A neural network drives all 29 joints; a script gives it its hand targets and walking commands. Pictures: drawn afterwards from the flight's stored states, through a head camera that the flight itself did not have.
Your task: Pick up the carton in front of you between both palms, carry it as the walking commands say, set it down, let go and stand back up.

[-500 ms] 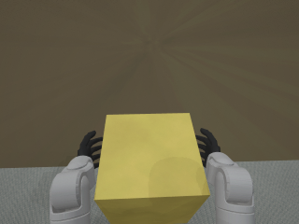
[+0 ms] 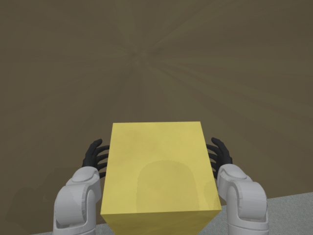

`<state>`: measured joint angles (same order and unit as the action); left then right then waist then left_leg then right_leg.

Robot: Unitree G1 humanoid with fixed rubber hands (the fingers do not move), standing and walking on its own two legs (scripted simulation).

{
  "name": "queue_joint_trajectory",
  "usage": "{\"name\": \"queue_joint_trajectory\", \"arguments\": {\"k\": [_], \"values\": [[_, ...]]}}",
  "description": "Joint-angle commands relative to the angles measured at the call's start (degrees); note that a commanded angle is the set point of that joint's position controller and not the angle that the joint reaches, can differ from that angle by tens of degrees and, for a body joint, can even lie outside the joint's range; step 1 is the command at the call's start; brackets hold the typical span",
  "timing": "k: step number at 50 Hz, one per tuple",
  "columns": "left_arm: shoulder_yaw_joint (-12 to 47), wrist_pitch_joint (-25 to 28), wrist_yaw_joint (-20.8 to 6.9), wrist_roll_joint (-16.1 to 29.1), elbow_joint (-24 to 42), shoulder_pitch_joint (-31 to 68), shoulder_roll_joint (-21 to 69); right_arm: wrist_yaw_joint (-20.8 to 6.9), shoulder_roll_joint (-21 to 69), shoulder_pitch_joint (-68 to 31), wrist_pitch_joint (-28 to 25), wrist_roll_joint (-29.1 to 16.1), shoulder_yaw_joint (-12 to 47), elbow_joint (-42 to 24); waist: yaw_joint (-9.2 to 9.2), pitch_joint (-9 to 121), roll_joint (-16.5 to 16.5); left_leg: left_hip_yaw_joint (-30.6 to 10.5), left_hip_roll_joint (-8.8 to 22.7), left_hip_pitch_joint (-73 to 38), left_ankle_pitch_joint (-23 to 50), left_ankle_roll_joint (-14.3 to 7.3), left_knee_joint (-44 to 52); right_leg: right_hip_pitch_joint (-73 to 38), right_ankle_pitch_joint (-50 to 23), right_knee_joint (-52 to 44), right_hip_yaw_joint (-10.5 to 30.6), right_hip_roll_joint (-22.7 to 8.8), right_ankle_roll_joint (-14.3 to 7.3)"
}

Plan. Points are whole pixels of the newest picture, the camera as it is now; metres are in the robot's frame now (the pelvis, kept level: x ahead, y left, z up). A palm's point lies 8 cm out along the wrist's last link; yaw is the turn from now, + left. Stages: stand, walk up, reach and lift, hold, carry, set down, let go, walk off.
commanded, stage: carry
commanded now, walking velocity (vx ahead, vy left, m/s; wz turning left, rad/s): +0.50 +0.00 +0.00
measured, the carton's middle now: (157, 183) +0.27 +0.00 +0.01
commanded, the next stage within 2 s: none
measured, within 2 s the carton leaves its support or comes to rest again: neither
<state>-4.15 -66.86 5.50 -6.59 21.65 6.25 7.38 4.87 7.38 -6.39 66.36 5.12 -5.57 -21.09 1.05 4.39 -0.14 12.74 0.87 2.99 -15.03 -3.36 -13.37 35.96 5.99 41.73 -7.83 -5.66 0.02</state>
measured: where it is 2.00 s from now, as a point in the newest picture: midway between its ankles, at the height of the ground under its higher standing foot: (146, 106)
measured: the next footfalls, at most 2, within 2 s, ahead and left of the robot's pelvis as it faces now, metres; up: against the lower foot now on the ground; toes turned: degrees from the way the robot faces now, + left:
right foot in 0.16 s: +0.29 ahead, -0.10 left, +0.00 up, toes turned -9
left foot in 0.62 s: +0.59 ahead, +0.08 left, +0.03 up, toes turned +7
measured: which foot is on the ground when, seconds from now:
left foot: down 0.00-0.18, up 0.20-0.60, down 0.62-1.00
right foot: up 0.00-0.14, down 0.16-0.62, up 0.64-0.98, down 1.00-1.00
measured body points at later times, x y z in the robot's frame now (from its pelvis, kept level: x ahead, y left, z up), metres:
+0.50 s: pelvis +0.31 -0.03 -0.01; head +0.38 -0.04 +0.43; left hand +0.70 +0.14 +0.14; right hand +0.72 -0.17 +0.14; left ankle +0.40 +0.11 -0.67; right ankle +0.25 -0.09 -0.75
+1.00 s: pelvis +0.65 -0.01 +0.01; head +0.73 -0.01 +0.45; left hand +1.06 +0.12 +0.16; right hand +1.05 -0.18 +0.16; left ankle +0.54 +0.07 -0.72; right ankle +0.77 -0.11 -0.70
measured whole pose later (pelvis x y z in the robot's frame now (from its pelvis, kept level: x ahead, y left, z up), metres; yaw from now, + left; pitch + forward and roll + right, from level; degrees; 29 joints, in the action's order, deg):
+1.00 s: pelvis +0.65 -0.01 +0.01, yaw +1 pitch +6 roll -2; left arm -17.3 -74.0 7.3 -5.9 9.3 46.8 3.4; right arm 8.9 1.9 -46.2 73.5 1.9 -17.4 -8.9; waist 3.1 -5.6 -1.7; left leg 6.3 2.1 10.5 -32.4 -2.0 -30.0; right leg 36.0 17.0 38.2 -7.1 0.5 -3.0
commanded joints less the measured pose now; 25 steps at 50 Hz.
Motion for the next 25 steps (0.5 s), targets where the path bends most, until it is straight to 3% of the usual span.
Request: {"name": "queue_joint_trajectory", "arguments": {"k": [1,3,5,6,7,8,9,10,11,13,15,17,25], "values": [[41.5,-0.3,-12.6,23.5,6.1,32.3,47.7,-14.9,45.4,-30.8,1.1,-24.1,41.0,-6.0,0.09,7.1,-8.0,-5.6,12.1,-9.7,26.7,-4.1,1.6,1.9,-3.5,-6.0,-3.3,1.9,-0.9],[40.9,-1.9,-12.3,24.9,6.6,38.3,43.5,-13.7,41.5,-35.7,2.3,-23.8,39.8,-5.8,0.47,5.6,-8.7,-4.5,12.1,-9.8,29.1,-3.8,0.6,-0.9,-4.7,-9.0,-4.1,2.8,-2.2],[39.6,-3.5,-11.9,26.0,4.6,44.5,39.8,-12.3,37.9,-42.1,3.7,-23.6,38.4,-4.2,0.35,7.3,-9.1,-2.9,12.1,-10.0,37.5,-3.1,-5.0,-7.6,-3.9,-10.4,-5.1,4.3,-3.6],[38.3,-4.3,-11.6,26.4,2.6,46.7,38.2,-11.7,36.4,-45.5,4.5,-23.8,37.7,-3.1,-0.81,9.7,-9.0,-1.2,11.4,-9.0,41.9,-2.3,-10.9,-14.0,-2.3,-11.2,-6.8,6.3,-3.8],[36.7,-4.9,-11.3,26.6,0.2,49.2,36.8,-11.2,35.1,-48.9,5.4,-24.1,36.8,-1.7,-2.99,13.1,-6.4,1.5,8.9,-5.7,41.8,-0.6,-21.6,-24.1,0.0,-13.8,-8.8,8.8,-3.7],[34.9,-5.7,-11.1,26.6,-2.1,51.7,35.4,-10.7,33.6,-53.0,6.2,-24.5,35.9,-0.1,-5.46,18.5,-1.9,0.5,7.3,3.1,29.4,0.5,-34.1,-37.1,4.6,-13.5,-2.8,3.7,-4.0],[32.6,-6.1,-10.8,26.7,-4.2,55.6,32.9,-10.3,34.3,-57.6,7.2,-25.5,35.8,1.0,-5.65,24.0,11.5,-2.3,0.9,20.2,11.0,2.5,-52.3,-49.9,13.0,-17.7,26.1,-13.0,-11.9],[31.7,-6.8,-10.7,27.9,-7.3,56.8,34.4,-10.1,34.8,-59.8,8.0,-25.5,34.7,3.7,-5.71,23.4,18.7,-8.5,-4.2,32.4,-13.5,2.2,-62.2,-52.7,11.3,-26.3,39.8,-16.6,-15.6],[31.5,-7.2,-10.8,29.2,-7.0,61.2,36.2,-9.8,36.6,-63.7,8.1,-26.0,34.2,5.2,-4.49,22.1,14.5,-13.7,-0.8,36.1,-13.1,0.1,-67.9,-50.5,7.6,-24.6,34.3,-16.2,-14.8],[30.9,-7.6,-11.1,31.5,-8.2,70.0,41.0,-9.2,40.3,-70.1,8.5,-27.2,32.0,7.4,-3.68,20.1,3.8,-14.1,3.4,37.2,-6.9,-1.4,-64.7,-43.6,-2.1,-22.1,23.6,-13.1,-11.9],[30.0,-7.9,-11.2,32.6,-10.0,76.6,44.4,-8.7,43.2,-74.3,8.8,-26.7,30.3,11.1,-3.34,21.7,4.1,-12.9,4.2,35.1,-3.5,-0.8,-60.8,-40.0,-4.8,-22.4,17.5,-11.3,-10.8],[28.5,-8.3,-11.4,32.7,-12.3,80.4,46.2,-8.3,45.2,-76.9,9.0,-25.8,28.9,14.3,-3.35,22.7,5.1,-11.5,3.7,36.9,-2.8,-0.2,-58.1,-40.7,-8.7,-22.2,14.2,-10.5,-11.6],[22.8,-9.4,-11.7,28.6,-19.9,84.4,50.6,-8.3,50.7,-82.8,9.8,-23.5,24.3,21.5,-5.41,19.8,6.6,-6.2,2.6,47.4,2.8,0.4,-41.3,-50.7,-24.5,-18.2,7.6,-7.2,-12.4]]}}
